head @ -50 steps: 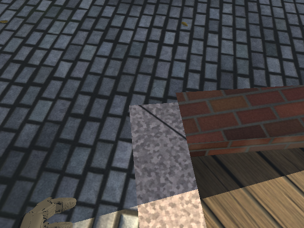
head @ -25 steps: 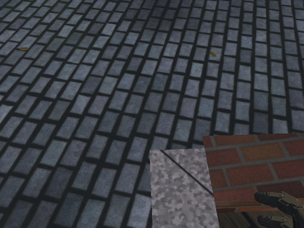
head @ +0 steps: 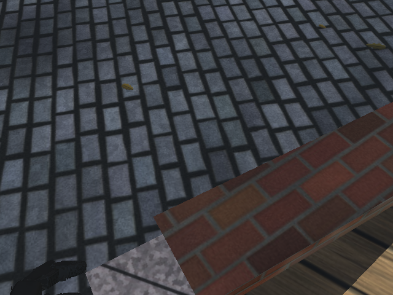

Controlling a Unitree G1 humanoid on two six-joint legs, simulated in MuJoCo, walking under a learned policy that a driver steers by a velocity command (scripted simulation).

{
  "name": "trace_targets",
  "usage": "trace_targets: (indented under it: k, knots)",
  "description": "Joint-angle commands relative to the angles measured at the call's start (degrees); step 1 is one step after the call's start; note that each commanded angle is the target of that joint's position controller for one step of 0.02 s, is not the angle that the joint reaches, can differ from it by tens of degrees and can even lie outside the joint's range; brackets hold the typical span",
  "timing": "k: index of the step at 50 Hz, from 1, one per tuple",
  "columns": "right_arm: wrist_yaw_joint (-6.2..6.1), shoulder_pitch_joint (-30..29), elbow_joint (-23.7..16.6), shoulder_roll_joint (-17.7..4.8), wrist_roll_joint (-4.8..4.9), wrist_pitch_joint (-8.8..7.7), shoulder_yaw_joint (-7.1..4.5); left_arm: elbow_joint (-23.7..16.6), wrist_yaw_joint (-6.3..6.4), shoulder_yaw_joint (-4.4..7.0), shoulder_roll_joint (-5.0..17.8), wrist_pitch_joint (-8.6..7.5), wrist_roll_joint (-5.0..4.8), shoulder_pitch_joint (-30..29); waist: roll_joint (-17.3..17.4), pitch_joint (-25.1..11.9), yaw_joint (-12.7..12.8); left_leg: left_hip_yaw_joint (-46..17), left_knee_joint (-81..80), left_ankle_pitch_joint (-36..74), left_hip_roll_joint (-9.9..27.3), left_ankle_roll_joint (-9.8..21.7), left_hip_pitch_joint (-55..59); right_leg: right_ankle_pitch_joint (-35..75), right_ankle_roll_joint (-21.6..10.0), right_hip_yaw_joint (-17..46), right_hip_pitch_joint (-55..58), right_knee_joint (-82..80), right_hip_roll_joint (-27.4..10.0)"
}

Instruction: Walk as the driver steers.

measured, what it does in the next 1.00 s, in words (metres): walks ahead: left foot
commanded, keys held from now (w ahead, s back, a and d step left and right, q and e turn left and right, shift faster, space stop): w+e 0.24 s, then w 0.76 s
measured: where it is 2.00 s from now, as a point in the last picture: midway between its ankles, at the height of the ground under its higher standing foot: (223, 138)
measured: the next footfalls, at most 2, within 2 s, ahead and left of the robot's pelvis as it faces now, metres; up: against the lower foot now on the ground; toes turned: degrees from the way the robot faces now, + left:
left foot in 0.48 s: +0.46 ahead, +0.10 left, +0.00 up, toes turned -15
right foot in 1.04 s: +0.72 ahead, -0.16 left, +0.00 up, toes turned -14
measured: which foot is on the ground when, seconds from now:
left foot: up 0.00-0.46, down 0.48-1.00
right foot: down 0.00-0.48, up 0.50-1.00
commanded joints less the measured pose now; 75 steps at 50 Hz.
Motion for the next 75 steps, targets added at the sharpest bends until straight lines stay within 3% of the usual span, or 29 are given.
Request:
trace_targets:
  k: [1,2,3,6,10,18,23,24,25,26,27,28,30,31,35,40,43,47,50,52,53,54,55,56,58,61,67,71,75]
  knots:
    - [1.2,-5.99,-9.65,-8.46,2.27,-4.26,-0.61,-0.29,0.61,3.55,11.15,-1.61,0.63,20.2,-4.42,-18.04,11.17,-14.07,31.94,1.79,-3.19,1.37,-45.26,-4.5,-17.5,49.02,49.15,-22.74,-21.3]
    - [0.98,-9.54,-11.2,-8.28,2.62,-4.58,-0.37,0.16,0.9,3.03,10.1,-2.12,0.82,16.46,-1.7,-10.36,9.13,-13.05,27.96,7.93,-1.29,1.82,-45.37,-1.83,-14.77,41.98,41.15,-23.54,-19.59]
    - [0.47,-9.01,-10.17,-7.26,0.75,-4.15,-0.2,-0.71,0.88,2.11,8.14,-2.21,0.76,12.25,4.03,-6.56,5.92,-13.63,24.66,11.86,0.91,1.31,-40.91,5.02,-12.84,36.55,32.54,-24.09,-17.42]
    - [0.47,-6.06,-9.78,-7.43,-0.55,-2.38,-0.62,-0.79,1.34,1.28,6.19,-2.49,1.26,7.46,-0.76,-3.67,1.21,-13.35,17.03,15.22,2.99,-0.62,-32.49,17.12,-12.39,27.72,20.29,-26.9,-13.02]
    - [0.06,-11.9,-11.14,-4.26,-1.74,-1.51,0.39,2.67,2.93,1.66,8.17,-2.27,0.74,11.97,-0.63,-1.93,2.91,-10.89,6.31,25.7,1.36,-2.71,-33.88,27.29,-10.11,20.16,17.22,-27.03,-9.64]
    - [2.84,-27.15,-14.45,-1.19,-0.05,-2.93,1.74,8.52,3.51,1.22,7.5,-1.01,-0.35,19.47,-4.77,-0.04,9.47,-9.74,-18.07,36.6,-2.41,-0.8,-28.95,12.04,-6.26,21.11,23.57,-23.85,-10.88]
    - [2.74,-17.61,-12.74,-4.74,-0.03,-3.93,0.01,9.23,3.37,1.5,8.15,-0.14,0.29,17.09,-7.23,-3.31,3.84,-7.34,-24.3,25.94,-4.75,4.11,-14.07,29.7,-3.38,21.57,27.14,-13.08,-11.17]
    - [2.38,-9.54,-10.83,-7.02,-0.37,-4.14,-1.03,8.65,3.12,0.97,6.89,-0.26,1.08,16.73,-5.55,-9.39,0.33,-8.75,-23.81,28.29,-2.39,6.94,-1.55,33.9,-2.02,19.41,23.86,-3.25,-8.16]
    - [2.13,-0.83,-9.85,-10.17,-1.01,-4.04,-1.74,7.79,3.11,0.08,4.34,-0.73,2.46,19.69,2.22,-18.81,-1.15,-19.97,-20.05,32.56,6.92,11.96,17.9,18.59,0.21,16.73,11.73,12.44,-3.69]
    - [2.87,3.54,-6.7,-11.18,-0.43,-3.14,-2.46,8.36,3.0,-0.79,1.47,-1.63,0.53,26.78,20.72,-24.34,1.0,-44.54,-28.06,17.88,16.44,19.42,31.46,-15.55,4.38,11.56,-7.55,29.61,3.52]
    - [3.19,3.38,-6.93,-6.2,1.21,-2.98,-1.25,8.45,3.16,0.0,6.3,-2.0,-0.34,22.89,12.82,-18.12,-0.39,-48.78,-32.98,5.01,16.36,17.51,27.51,-15.5,4.26,14.0,-14.21,33.18,0.04]
    - [2.69,-0.68,-7.49,-3.88,0.93,-2.69,-0.48,7.15,3.16,0.43,8.0,-2.1,-0.71,15.48,7.19,-9.55,-1.38,-40.3,-34.32,7.04,14.32,15.33,19.42,-9.79,4.48,11.67,-15.92,32.07,-2.27]
    - [2.41,-4.46,-7.8,-2.91,-0.65,-2.52,0.15,5.76,2.95,0.58,6.74,-2.45,0.86,9.73,0.69,-3.92,0.94,-30.74,-37.52,18.37,10.5,14.77,7.9,-3.97,4.72,8.69,-11.59,25.48,-5.93]
    - [2.36,-4.97,-7.49,-3.17,-1.34,-2.64,0.08,6.1,2.78,0.26,4.76,-2.58,1.32,10.84,3.45,-4.49,2.41,-27.96,-38.65,23.65,8.93,14.93,4.6,-2.6,5.08,7.62,-7.77,24.93,-6.08]
    - [1.81,0.44,-3.7,-3.3,0.7,-4.34,-0.09,7.92,2.7,1.04,3.45,-1.87,1.39,9.65,6.99,-0.91,3.5,-23.57,-42.44,30.73,9.62,14.61,7.18,0.32,3.84,7.4,-14.88,24.66,-7.57]
    - [0.46,0.68,-2.63,-3.09,0.77,-0.95,0.25,5.11,1.77,-1.32,-1.79,-2.29,1.71,-0.84,3.56,1.41,1.56,-11.04,-45.58,31.22,1.44,12.17,-5.03,18.4,7.01,0.53,-4.46,0.0,-4.12]
    - [0.08,3.78,-0.21,-5.48,1.07,-2.18,-0.03,3.25,1.1,-0.94,0.38,-3.28,1.62,-5.41,4.25,1.64,0.52,-13.04,-45.27,36.21,5.96,12.08,1.62,24.05,5.68,3.14,-5.64,-4.01,-4.86]
    - [-0.16,8.12,1.85,-6.13,0.71,-0.2,-0.1,0.66,-0.26,-1.14,0.37,-4.38,1.39,-11.26,3.32,2.06,-1.4,-14.33,-40.14,42.83,9.15,11.47,14.83,18.29,4.04,2.79,-11.19,-10.24,-4.12]
    - [-0.6,6.92,2.29,-7.61,0.57,1.1,-0.26,1.24,-0.4,-0.15,2.41,-4.76,1.51,-7.04,6.46,-0.88,1.67,-13.8,-32.57,62.6,8.86,10.28,16.29,11.76,1.49,-0.28,-1.93,-12.9,-0.88]
    - [-0.42,3.7,0.99,-7.75,0.22,1.62,0.13,5.77,0.44,2.33,7.62,-4.64,1.92,10.29,6.83,-11.51,10.44,-10.99,-12.78,69.15,5.45,7.71,5.22,17.06,-3.12,2.09,24.96,-12.79,-3.24]
    - [0.15,6.53,-1.14,-3.28,-0.86,0.55,1.79,6.92,1.18,3.59,13.03,-4.34,2.88,20.03,-2.86,-21.69,11.24,-8.48,7.88,43.6,-1.51,4.34,-16.06,19.27,-10.52,21.87,50.0,-10.54,-17.97]
    - [0.83,11.08,0.4,-0.19,-0.41,-0.66,2.89,7.89,1.22,2.84,10.48,-3.74,1.66,21.06,-12.16,-27.5,9.59,-11.88,23.14,-0.96,-8.48,2.35,-29.79,14.46,-17.28,42.16,58.06,-16.36,-26.26]
    - [1.39,5.98,-0.52,-6.45,1.18,-1.75,1.23,7.76,1.62,1.69,6.56,-3.36,1.19,17.84,-6.5,-19.22,10.25,-15.43,26.97,-0.42,-4.76,2.96,-34.89,8.97,-14.72,38.23,50.31,-19.72,-24.29]
    - [1.66,-0.06,-2.55,-6.79,2.15,-2.27,1.1,7.35,1.83,1.18,5.37,-3.17,1.48,14.03,-3.32,-11.66,9.11,-13.39,25.7,4.33,-1.96,2.95,-35.49,8.88,-12.53,29.74,41.26,-21.7,-22.03]
    - [1.52,-3.42,-3.3,-5.37,0.66,-2.04,0.9,7.42,1.31,0.23,3.1,-3.55,2.41,8.81,0.11,-4.23,5.0,-11.87,18.0,11.21,1.89,2.21,-31.65,11.63,-9.84,21.41,26.66,-27.1,-16.86]
    - [1.56,-0.56,-2.33,-2.12,0.26,-0.29,1.42,8.76,0.55,0.35,3.73,-4.34,2.14,7.02,-2.82,-2.3,1.62,-10.69,13.92,14.39,3.26,0.5,-26.65,17.33,-10.27,15.3,16.92,-31.36,-14.7]
    - [1.99,-13.93,-5.63,-0.47,-0.15,-0.45,2.2,12.44,1.52,0.84,7.25,-4.45,1.54,11.46,-1.75,0.19,5.44,-8.27,-8.79,33.04,2.39,-0.19,-26.22,20.97,-7.16,6.86,15.77,-33.19,-11.46]
    - [2.79,-21.19,-7.63,-1.1,0.66,-1.03,2.23,15.58,1.64,1.04,9.11,-3.64,0.68,16.71,-2.02,1.07,8.33,-7.87,-17.43,35.36,0.9,0.69,-26.95,17.18,-6.12,7.97,23.46,-31.43,-14.13]
    - [3.52,-21.29,-8.26,-3.08,0.67,-1.75,1.59,17.46,2.47,1.42,10.22,-1.91,0.76,17.8,-3.14,0.33,6.55,-8.05,-22.71,28.71,-0.42,2.72,-24.5,22.21,-3.86,9.4,31.26,-26.33,-17.3]
Keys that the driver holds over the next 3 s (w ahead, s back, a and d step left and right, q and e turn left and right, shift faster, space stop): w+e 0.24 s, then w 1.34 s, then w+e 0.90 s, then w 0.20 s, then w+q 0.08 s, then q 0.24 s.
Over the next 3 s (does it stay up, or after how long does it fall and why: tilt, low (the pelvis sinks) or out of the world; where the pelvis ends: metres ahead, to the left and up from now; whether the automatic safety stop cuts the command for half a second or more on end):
stays up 1.54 -0.42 0.03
